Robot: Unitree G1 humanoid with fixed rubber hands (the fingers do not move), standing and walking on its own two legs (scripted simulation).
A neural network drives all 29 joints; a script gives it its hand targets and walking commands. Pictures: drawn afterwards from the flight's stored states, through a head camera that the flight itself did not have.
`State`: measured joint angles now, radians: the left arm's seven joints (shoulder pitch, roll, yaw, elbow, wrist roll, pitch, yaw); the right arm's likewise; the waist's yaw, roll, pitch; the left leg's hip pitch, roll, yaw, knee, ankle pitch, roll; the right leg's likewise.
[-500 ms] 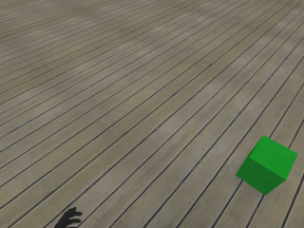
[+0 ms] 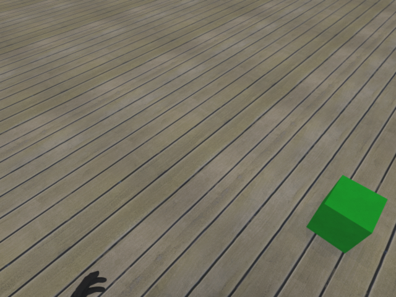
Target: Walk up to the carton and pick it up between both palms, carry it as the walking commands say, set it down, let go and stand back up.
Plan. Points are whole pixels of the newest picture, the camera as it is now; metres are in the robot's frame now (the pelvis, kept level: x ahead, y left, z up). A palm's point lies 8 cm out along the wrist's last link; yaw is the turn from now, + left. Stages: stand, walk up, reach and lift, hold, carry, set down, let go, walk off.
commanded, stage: walk up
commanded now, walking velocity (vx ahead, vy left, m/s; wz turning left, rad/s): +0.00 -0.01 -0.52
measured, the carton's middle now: (343, 214) +0.61 -0.66 -0.63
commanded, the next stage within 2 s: none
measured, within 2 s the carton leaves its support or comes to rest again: neither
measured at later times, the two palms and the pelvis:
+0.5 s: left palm out of the picture +0.09 +0.22 -0.11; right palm out of the picture +0.03 -0.29 -0.13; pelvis -0.03 -0.02 +0.00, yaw -12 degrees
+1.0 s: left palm (191, 226) +0.31 +0.05 -0.11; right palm out of the picture -0.05 -0.37 -0.13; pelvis +0.07 -0.12 -0.01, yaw -23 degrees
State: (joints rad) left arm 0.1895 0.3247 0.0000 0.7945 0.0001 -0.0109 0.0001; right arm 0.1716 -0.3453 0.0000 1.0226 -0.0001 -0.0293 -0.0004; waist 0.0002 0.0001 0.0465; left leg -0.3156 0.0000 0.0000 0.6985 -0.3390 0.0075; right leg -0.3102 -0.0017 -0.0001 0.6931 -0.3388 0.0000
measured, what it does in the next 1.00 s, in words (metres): steps to the right, turning right: right foot, then left foot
